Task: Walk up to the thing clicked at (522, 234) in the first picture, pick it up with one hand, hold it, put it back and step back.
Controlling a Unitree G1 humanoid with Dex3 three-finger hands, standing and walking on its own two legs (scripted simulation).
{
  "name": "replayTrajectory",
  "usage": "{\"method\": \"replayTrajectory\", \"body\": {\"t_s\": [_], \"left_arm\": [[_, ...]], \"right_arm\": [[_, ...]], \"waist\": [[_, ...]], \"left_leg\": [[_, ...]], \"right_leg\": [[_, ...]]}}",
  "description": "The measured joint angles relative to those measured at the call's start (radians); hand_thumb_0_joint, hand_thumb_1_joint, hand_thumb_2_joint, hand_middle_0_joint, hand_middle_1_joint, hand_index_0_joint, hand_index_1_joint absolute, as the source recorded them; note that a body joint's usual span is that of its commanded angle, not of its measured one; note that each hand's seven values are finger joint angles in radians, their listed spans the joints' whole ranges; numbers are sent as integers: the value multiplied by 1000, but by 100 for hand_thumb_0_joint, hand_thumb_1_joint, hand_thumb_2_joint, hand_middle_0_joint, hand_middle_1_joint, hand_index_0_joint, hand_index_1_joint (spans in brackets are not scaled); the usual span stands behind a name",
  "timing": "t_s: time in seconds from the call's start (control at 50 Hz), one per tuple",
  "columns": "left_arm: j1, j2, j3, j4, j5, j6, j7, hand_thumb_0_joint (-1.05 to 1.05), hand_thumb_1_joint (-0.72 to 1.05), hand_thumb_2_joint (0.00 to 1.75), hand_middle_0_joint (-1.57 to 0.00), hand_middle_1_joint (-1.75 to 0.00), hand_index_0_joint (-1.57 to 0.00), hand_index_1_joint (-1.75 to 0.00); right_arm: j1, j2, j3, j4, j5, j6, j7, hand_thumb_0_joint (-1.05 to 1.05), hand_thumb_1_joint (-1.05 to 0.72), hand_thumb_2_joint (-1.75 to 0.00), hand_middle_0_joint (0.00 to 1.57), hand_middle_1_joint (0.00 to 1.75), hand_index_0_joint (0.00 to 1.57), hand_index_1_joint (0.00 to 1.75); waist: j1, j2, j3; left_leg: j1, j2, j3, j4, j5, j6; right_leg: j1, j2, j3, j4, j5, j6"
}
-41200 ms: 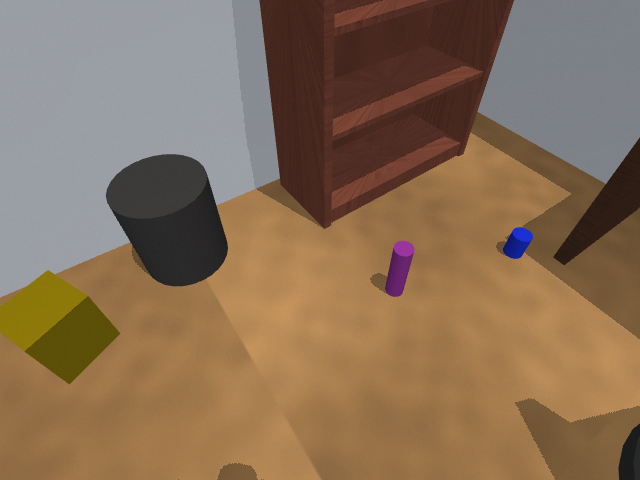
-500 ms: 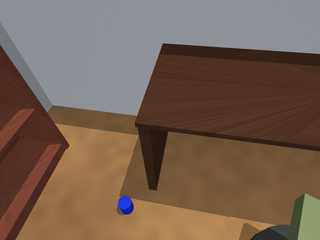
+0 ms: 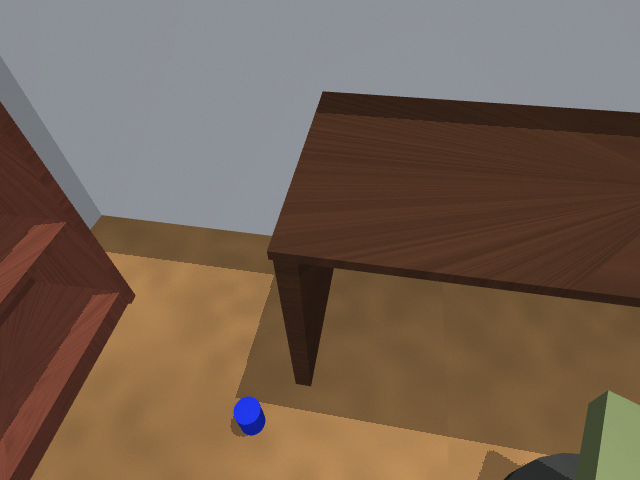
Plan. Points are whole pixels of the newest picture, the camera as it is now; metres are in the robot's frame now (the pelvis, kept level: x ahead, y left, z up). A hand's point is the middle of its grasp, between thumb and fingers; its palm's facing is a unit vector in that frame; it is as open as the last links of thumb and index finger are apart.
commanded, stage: stand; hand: left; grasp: from above
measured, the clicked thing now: (250, 416) +0.40 +0.26 -0.73
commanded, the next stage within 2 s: step back in 0.10 s
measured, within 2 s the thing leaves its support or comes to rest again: neither
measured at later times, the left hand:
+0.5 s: hand out of the picture +0.05 +0.28 -0.18, palm faces -0.07 -0.91 -0.40, open 7.4 cm
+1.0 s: hand out of the picture -0.07 +0.25 -0.16, palm faces +0.01 -0.91 -0.42, open 7.4 cm
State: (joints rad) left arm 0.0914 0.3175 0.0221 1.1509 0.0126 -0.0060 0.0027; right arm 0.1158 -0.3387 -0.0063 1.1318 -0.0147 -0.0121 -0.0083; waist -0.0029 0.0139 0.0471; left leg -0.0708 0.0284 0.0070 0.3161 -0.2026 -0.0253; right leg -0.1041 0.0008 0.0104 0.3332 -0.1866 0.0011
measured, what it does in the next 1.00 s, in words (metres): walks backwards: right foot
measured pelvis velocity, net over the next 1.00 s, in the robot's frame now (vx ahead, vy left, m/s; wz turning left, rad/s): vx -0.17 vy -0.02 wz -0.02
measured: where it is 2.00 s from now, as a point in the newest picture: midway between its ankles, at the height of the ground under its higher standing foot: outside the picture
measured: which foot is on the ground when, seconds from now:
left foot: down 0.00-0.70, up 0.72-1.00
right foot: down 0.00-0.42, up 0.44-0.66, down 0.68-1.00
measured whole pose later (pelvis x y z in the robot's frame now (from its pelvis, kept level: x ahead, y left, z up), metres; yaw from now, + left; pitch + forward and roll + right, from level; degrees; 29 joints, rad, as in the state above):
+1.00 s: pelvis -0.17 -0.02 -0.02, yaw -1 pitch +0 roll +0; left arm 0.17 0.34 0.07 0.79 0.02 0.03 0.02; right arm 0.08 -0.38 -0.01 0.85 0.00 0.03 -0.02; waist 0.05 0.05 0.17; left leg -0.34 -0.07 -0.07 0.84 -0.48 -0.01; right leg -0.32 0.01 -0.01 0.63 -0.31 -0.03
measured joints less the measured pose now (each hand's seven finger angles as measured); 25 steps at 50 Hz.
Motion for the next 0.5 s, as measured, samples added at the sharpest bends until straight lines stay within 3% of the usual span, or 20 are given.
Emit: {"method": "replayTrajectory", "body": {"t_s": [0.12, 0.22, 0.42, 0.5], "left_arm": [[6, 4, 1, -11, -4, 4, -3, 1, 91, 90, -20, -30, -20, -30], [-9, 32, 16, -88, -17, 15, 1, 1, 91, 90, -20, -30, -20, -30], [-27, 79, 25, -203, 1, 51, -5, 1, 91, 90, -20, -30, -20, -30], [-26, 89, 37, -223, 9, 69, 0, 1, 91, 90, -20, -30, -20, -30]], "right_arm": [[-1, -3, -1, -5, 2, 4, 4, 1, -90, -90, 20, 30, 20, 30], [-40, -20, -15, -63, 18, 27, 10, 0, -90, -90, 20, 30, 21, 30], [-42, -68, -51, -152, 13, 57, 19, 0, -90, -90, 20, 30, 20, 30], [-17, -53, -52, -174, -7, 52, 25, 0, -90, -90, 20, 30, 20, 30]], "waist": [[-1, 0, -2], [-7, -7, 69], [-17, -26, 143], [-23, -29, 147]], "left_leg": [[-10, 1, 3, 8, -1, 1], [-99, 0, 6, 110, -23, 7], [-264, -20, 17, 314, -68, 34], [-286, -10, 12, 326, -54, 39]], "right_leg": [[-10, 1, 3, 5, 2, 0], [-98, 1, 8, 102, -16, -3], [-265, -16, 24, 303, -57, -5], [-349, 58, 79, 613, -294, -29]]}}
